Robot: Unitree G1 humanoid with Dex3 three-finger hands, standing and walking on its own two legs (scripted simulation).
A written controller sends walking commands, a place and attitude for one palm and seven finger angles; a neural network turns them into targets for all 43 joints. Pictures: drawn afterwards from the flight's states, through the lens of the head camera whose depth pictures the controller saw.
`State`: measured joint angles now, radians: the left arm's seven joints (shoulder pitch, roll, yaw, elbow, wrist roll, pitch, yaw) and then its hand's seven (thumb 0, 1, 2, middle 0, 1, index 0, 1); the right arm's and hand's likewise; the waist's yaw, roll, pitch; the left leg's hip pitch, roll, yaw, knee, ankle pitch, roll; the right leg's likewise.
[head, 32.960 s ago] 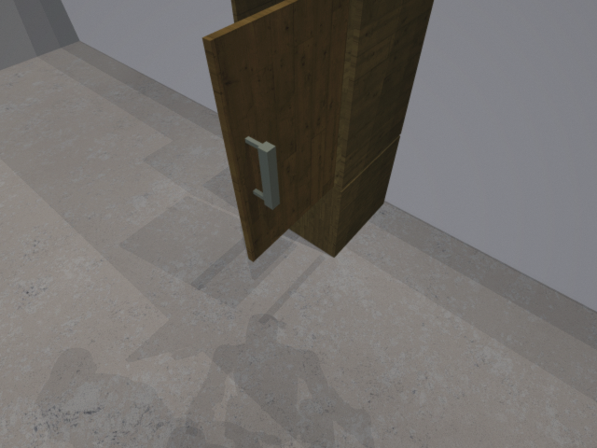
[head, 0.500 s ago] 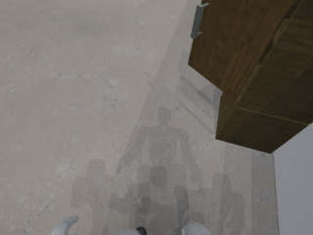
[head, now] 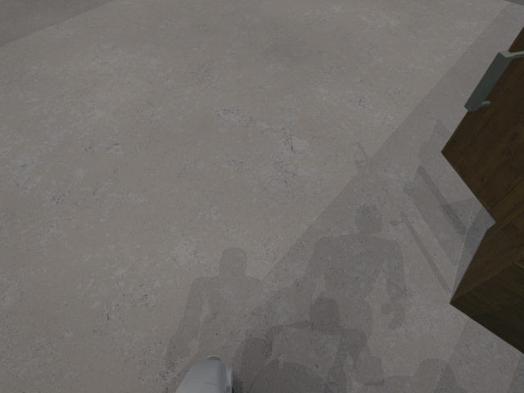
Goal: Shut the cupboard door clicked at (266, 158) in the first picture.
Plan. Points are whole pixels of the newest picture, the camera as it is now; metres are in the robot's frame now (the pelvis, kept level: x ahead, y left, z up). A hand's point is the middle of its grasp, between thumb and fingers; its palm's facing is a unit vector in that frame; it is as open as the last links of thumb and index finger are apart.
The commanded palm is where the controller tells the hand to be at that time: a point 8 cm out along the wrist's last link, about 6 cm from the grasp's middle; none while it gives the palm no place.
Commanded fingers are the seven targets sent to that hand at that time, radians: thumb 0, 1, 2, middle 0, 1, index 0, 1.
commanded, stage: walk to a spot facing it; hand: left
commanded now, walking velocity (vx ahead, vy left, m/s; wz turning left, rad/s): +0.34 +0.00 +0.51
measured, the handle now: (494, 82) +0.85 -0.55 -0.03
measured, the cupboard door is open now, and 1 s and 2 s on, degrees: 55 55 55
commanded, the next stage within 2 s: turn to face it in 0.90 s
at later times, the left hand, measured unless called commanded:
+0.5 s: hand (148, 299) +0.28 +0.25 -0.15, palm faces +0.13 -0.98 -0.18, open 7.4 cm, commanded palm none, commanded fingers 0.00 0.90 0.90 -0.20 -0.30 -0.20 -0.30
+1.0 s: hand (167, 273) +0.35 +0.23 -0.18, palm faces +0.39 -0.90 -0.19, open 7.3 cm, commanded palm none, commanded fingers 0.00 0.90 0.90 -0.20 -0.30 -0.20 -0.30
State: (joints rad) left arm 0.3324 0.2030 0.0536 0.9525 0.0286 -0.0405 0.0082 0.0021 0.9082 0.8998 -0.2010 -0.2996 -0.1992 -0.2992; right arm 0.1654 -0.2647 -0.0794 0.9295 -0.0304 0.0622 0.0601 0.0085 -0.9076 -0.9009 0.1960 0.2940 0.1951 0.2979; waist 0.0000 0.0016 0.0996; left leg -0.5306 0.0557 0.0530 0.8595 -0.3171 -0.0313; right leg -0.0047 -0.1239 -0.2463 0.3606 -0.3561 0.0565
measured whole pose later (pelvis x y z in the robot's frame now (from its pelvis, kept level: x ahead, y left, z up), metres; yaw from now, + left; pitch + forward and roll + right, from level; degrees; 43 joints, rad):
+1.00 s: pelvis +0.41 +0.06 +0.00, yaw +22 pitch +0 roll -1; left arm 0.32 0.17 0.05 1.02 0.02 -0.06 0.01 -0.01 0.93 0.90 -0.20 -0.30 -0.20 -0.30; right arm 0.15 -0.20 -0.06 0.97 -0.02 0.01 0.04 0.01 -0.91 -0.90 0.19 0.29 0.19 0.30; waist -0.01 0.00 0.10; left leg -0.59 0.08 0.10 0.80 -0.22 0.00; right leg -0.02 -0.06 -0.32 0.38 -0.35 0.01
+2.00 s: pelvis +0.51 +0.14 -0.01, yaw -8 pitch +0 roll +0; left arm 0.19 0.24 0.08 0.90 0.01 0.08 0.00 0.00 0.91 0.90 -0.20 -0.30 -0.20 -0.30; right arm 0.18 -0.20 -0.03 0.90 -0.02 0.01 -0.02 0.01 -0.91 -0.90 0.20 0.29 0.20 0.30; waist 0.01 -0.05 0.06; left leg -0.31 0.04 0.07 0.59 -0.28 -0.01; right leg -0.36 0.04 0.10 0.75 -0.45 0.02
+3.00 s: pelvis +0.54 +0.13 +0.01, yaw -44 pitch +1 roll -3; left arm 0.18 0.29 0.10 0.90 0.02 0.09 -0.03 0.00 0.91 0.90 -0.20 -0.30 -0.20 -0.30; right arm 0.19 -0.19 -0.01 0.86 -0.02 0.01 -0.03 0.00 -0.90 -0.90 0.20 0.30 0.20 0.30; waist 0.02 -0.03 0.09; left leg -0.22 0.09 0.15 0.47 -0.27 0.02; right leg -0.50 0.00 0.01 1.17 -0.42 0.06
